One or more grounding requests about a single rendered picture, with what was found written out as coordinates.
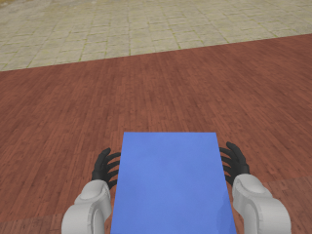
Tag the left robot forearm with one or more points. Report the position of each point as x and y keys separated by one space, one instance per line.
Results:
x=90 y=210

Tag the left robot hand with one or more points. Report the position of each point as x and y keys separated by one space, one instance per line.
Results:
x=102 y=168

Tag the right robot forearm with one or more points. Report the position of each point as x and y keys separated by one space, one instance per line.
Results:
x=262 y=214

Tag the carton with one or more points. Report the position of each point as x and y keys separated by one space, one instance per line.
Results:
x=171 y=183

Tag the right robot hand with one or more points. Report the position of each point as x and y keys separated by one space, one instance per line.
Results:
x=237 y=162

